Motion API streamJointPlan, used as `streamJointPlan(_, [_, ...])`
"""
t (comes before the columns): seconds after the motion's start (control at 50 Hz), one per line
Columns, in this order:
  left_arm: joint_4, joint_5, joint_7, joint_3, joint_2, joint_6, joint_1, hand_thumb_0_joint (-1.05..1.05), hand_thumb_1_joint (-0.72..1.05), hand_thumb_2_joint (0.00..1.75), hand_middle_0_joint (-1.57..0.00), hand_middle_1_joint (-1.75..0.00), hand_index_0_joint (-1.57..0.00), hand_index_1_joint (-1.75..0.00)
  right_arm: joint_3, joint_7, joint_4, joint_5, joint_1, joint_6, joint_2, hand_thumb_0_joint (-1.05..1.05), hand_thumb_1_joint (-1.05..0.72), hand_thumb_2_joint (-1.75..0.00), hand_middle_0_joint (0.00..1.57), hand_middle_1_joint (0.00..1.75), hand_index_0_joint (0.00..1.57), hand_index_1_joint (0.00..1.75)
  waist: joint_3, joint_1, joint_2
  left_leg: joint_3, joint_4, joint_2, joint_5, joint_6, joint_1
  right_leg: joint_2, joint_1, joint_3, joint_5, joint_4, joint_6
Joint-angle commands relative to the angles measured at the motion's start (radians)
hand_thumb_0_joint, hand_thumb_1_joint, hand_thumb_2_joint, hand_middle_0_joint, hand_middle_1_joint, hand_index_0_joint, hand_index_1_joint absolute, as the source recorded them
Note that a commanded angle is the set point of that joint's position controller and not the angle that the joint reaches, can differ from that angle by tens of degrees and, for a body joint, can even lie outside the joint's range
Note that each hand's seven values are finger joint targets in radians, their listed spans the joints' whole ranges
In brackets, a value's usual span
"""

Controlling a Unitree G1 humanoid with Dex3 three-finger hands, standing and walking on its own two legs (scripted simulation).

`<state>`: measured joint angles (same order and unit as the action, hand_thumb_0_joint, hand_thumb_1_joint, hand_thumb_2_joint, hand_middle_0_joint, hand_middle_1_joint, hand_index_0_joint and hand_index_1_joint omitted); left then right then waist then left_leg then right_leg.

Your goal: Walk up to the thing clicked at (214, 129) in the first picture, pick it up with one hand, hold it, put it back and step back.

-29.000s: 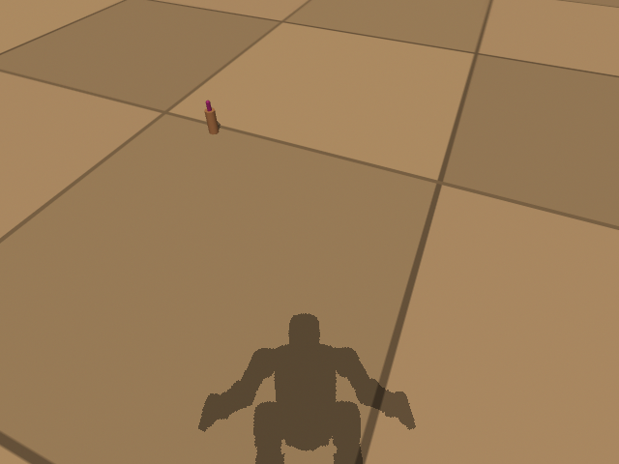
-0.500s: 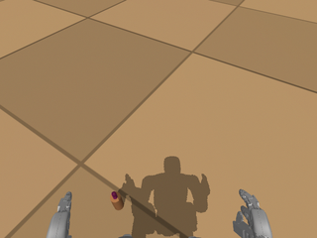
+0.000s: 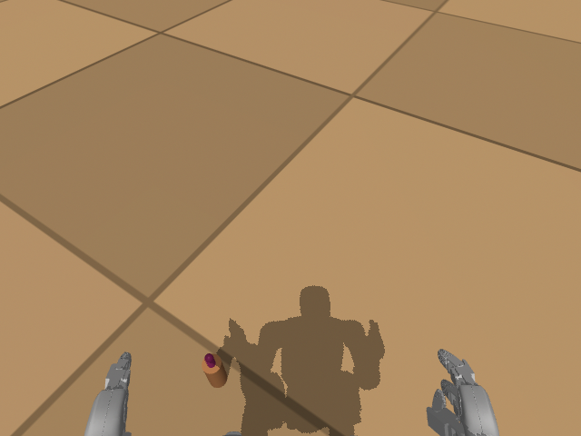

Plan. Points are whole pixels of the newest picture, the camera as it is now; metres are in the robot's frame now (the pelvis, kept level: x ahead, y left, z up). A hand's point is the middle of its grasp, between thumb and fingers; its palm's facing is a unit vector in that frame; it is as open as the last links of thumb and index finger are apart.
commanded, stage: stand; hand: left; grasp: from the side
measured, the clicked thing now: (213, 368) +0.42 +0.22 -0.62
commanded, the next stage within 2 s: none
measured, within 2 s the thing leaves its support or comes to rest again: neither
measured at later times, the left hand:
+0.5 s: hand out of the picture +0.15 +0.21 -0.09, palm faces -0.03 -0.94 -0.34, open 8.9 cm
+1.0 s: hand out of the picture +0.04 +0.26 -0.10, palm faces -0.01 -0.94 -0.34, open 7.4 cm
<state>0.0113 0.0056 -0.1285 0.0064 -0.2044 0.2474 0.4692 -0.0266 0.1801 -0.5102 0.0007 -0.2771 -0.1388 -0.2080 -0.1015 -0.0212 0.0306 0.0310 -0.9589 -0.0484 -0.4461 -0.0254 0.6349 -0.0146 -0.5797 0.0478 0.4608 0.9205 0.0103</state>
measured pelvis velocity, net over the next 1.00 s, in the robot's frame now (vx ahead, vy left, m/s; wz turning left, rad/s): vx -0.01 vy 0.02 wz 0.00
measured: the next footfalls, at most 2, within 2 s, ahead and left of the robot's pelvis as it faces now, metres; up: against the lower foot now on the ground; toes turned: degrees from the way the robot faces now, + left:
none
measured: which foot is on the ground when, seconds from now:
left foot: down 0.00-1.00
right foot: down 0.00-1.00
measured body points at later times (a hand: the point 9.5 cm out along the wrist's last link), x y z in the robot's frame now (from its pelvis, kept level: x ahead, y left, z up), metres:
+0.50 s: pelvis -0.01 +0.00 +0.01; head +0.01 +0.01 +0.46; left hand +0.15 +0.26 -0.07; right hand +0.14 -0.26 -0.09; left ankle +0.02 +0.13 -0.69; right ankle +0.00 -0.13 -0.69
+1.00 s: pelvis -0.01 +0.02 +0.05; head -0.02 +0.01 +0.50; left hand +0.04 +0.31 -0.08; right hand +0.07 -0.26 -0.09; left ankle +0.02 +0.13 -0.69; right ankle +0.00 -0.13 -0.69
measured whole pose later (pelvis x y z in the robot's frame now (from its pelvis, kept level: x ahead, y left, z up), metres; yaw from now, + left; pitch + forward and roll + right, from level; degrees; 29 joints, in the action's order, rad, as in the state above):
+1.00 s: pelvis -0.01 +0.02 +0.05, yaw +0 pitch -4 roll +0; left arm -1.03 -0.03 -0.02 0.00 -0.32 0.00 0.21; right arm 0.01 0.00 -1.05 -0.04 -0.16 0.00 -0.30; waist 0.06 0.01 0.01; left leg -0.01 -0.48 0.00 -0.21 0.01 0.20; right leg -0.06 -0.17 0.02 0.24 0.48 0.04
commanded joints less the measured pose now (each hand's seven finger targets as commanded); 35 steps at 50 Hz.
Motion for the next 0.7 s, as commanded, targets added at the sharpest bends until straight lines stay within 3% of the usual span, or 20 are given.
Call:
streamJointPlan(0.0, [0.178, -0.003, -0.015, -0.058, -0.102, -0.051, -0.03, 0.0, -0.56, 0.05, -0.05, -0.05, -0.05, -0.05, 0.053, 0.015, 0.165, 0.002, 0.064, -0.053, -0.116, 0.0, -0.9, -0.9, 0.2, 0.3, 0.2, 0.3, -0.09, 0.004, 0.001, -0.032, 0.149, 0.034, 0.178, 0.028, -0.09, 0.034, 0.027, 0.016, -0.184, -0.163, -0.012])
streamJointPlan(0.04, [0.188, -0.003, -0.014, -0.052, -0.1, -0.048, -0.039, 0.0, -0.4, 0.21, -0.2, -0.21, -0.2, -0.21, 0.053, 0.016, 0.171, 0.004, 0.069, -0.055, -0.119, 0.0, -0.9, -0.9, 0.2, 0.3, 0.2, 0.3, -0.076, -0.001, -0.005, -0.036, 0.157, 0.035, 0.136, 0.031, -0.087, 0.033, 0.01, 0.012, -0.146, -0.174, -0.012])
streamJointPlan(0.06, [0.193, -0.003, -0.014, -0.057, -0.107, -0.05, -0.029, 0.0, -0.32, 0.29, -0.2, -0.29, -0.2, -0.29, 0.052, 0.016, 0.169, 0.002, 0.066, -0.055, -0.115, 0.0, -0.9, -0.9, 0.2, 0.3, 0.2, 0.3, -0.086, 0.002, -0.001, -0.035, 0.153, 0.036, 0.139, 0.031, -0.085, 0.032, 0.017, 0.011, -0.148, -0.175, -0.011])
streamJointPlan(0.12, [0.181, -0.003, -0.013, -0.051, -0.099, -0.048, -0.018, 0.0, -0.08, 0.53, -0.2, -0.3, -0.2, -0.3, 0.053, 0.014, 0.167, 0.003, 0.061, -0.054, -0.119, 0.0, -0.9, -0.9, 0.2, 0.3, 0.2, 0.3, -0.079, 0.002, -0.003, -0.034, 0.159, 0.036, 0.124, 0.031, -0.086, 0.032, 0.015, 0.013, -0.13, -0.173, -0.012])
streamJointPlan(0.2, [0.183, -0.004, -0.014, -0.053, -0.1, -0.048, -0.017, 0.0, 0.24, 0.85, -0.2, -0.3, -0.2, -0.3, 0.055, 0.018, 0.162, 0.003, 0.056, -0.055, -0.12, 0.0, -0.9, -0.9, 0.2, 0.3, 0.2, 0.3, -0.105, -0.007, -0.019, -0.038, 0.143, 0.035, 0.172, 0.033, -0.104, 0.032, 0.024, 0.009, -0.184, -0.167, -0.009])
streamJointPlan(0.28, [0.184, -0.004, -0.017, -0.052, -0.099, -0.047, -0.026, 0.0, 0.56, 0.9, -0.2, -0.3, -0.2, -0.3, 0.056, 0.019, 0.165, 0.003, 0.066, -0.055, -0.122, 0.0, -0.9, -0.9, 0.2, 0.3, 0.2, 0.3, -0.108, -0.001, -0.014, -0.032, 0.147, 0.034, 0.169, 0.032, -0.098, 0.032, 0.026, 0.012, -0.176, -0.166, -0.013])
streamJointPlan(0.32, [0.199, -0.003, -0.019, -0.06, -0.107, -0.052, -0.042, 0.0, 0.72, 0.9, -0.2, -0.3, -0.2, -0.3, 0.047, 0.016, 0.164, 0.003, 0.069, -0.055, -0.112, 0.0, -0.9, -0.9, 0.2, 0.3, 0.2, 0.3, -0.075, 0.008, 0.011, -0.035, 0.16, 0.036, 0.112, 0.031, -0.079, 0.028, 0.014, 0.008, -0.118, -0.176, -0.016])
streamJointPlan(0.34, [-0.152, -0.098, 0.032, -0.098, -0.238, -0.158, -0.2, 0.0, 0.8, 0.9, -0.2, -0.3, -0.2, -0.3, 0.095, -0.043, -0.062, -0.113, 0.136, 0.022, -0.258, 0.0, -0.9, -0.9, 0.2, 0.3, 0.2, 0.3, 0.075, 0.029, -0.065, 0.028, 0.203, 0.003, 0.192, 0.061, -0.116, -0.054, 0.125, -0.094, -0.14, -0.216, -0.075])
streamJointPlan(0.36, [-0.272, -0.113, 0.059, -0.107, -0.254, -0.201, -0.161, 0.0, 0.88, 0.9, -0.2, -0.3, -0.2, -0.3, 0.104, -0.08, -0.106, -0.124, 0.107, 0.052, -0.252, 0.0, -0.9, -0.9, 0.2, 0.3, 0.2, 0.3, 0.008, 0.035, -0.12, 0.002, 0.175, 0.005, 0.186, 0.086, -0.154, -0.083, 0.157, -0.125, -0.173, -0.235, -0.097])
streamJointPlan(0.4, [-0.327, -0.103, 0.082, -0.096, -0.264, -0.245, -0.197, 0.0, 0.9, 0.9, -0.2, -0.3, -0.2, -0.3, 0.101, -0.113, -0.113, -0.105, 0.118, 0.074, -0.237, 0.0, -0.9, -0.9, 0.2, 0.3, 0.2, 0.3, 0.027, 0.015, -0.112, 0.006, 0.203, 0.019, 0.173, 0.092, -0.194, -0.086, 0.111, -0.16, -0.157, -0.267, -0.105])
streamJointPlan(0.48, [-0.47, -0.058, 0.105, -0.084, -0.268, -0.275, -0.232, 0.0, 0.9, 0.9, -0.2, -0.3, -0.2, -0.3, 0.106, -0.162, -0.17, -0.053, 0.109, 0.077, -0.243, 0.0, -0.9, -0.9, 0.2, 0.3, 0.2, 0.3, 0.003, 0.03, -0.049, 0.022, 0.272, 0.009, 0.159, 0.084, -0.266, -0.086, 0.159, -0.14, -0.121, -0.291, -0.08])
streamJointPlan(0.54, [-0.579, -0.051, 0.102, -0.08, -0.272, -0.287, -0.239, 0.0, 0.9, 0.9, -0.2, -0.3, -0.2, -0.3, 0.11, -0.169, -0.223, -0.054, 0.131, 0.079, -0.25, 0.0, -0.9, -0.9, 0.2, 0.3, 0.2, 0.3, -0.017, 0.041, -0.007, 0.04, 0.315, -0.008, 0.251, 0.083, -0.312, -0.076, 0.23, -0.108, -0.247, -0.28, -0.062])
streamJointPlan(0.6, [-0.659, -0.048, 0.098, -0.077, -0.27, -0.287, -0.263, 0.0, 0.9, 0.9, -0.2, -0.3, -0.2, -0.3, 0.107, -0.166, -0.258, -0.055, 0.149, 0.085, -0.26, 0.0, -0.9, -0.9, 0.2, 0.3, 0.2, 0.3, 0.029, 0.044, 0.035, 0.082, 0.408, -0.034, 0.239, 0.088, -0.303, -0.059, 0.257, -0.085, -0.237, -0.302, -0.044])
streamJointPlan(0.62, [-0.684, -0.047, 0.096, -0.075, -0.272, -0.289, -0.268, 0.0, 0.9, 0.9, -0.2, -0.3, -0.2, -0.3, 0.106, -0.166, -0.272, -0.052, 0.15, 0.087, -0.261, 0.0, -0.9, -0.9, 0.2, 0.3, 0.2, 0.3, 0.029, 0.043, 0.019, 0.081, 0.405, -0.034, 0.293, 0.085, -0.32, -0.066, 0.282, -0.086, -0.279, -0.309, -0.046])
streamJointPlan(0.68, [-0.76, -0.043, 0.092, -0.072, -0.286, -0.289, -0.267, 0.0, 0.9, 0.9, -0.2, -0.3, -0.2, -0.3, 0.104, -0.163, -0.325, -0.044, 0.135, 0.096, -0.269, 0.0, -0.9, -0.9, 0.2, 0.3, 0.2, 0.3, 0.036, 0.039, -0.012, 0.07, 0.432, -0.031, 0.317, 0.077, -0.349, -0.078, 0.322, -0.097, -0.321, -0.362, -0.047])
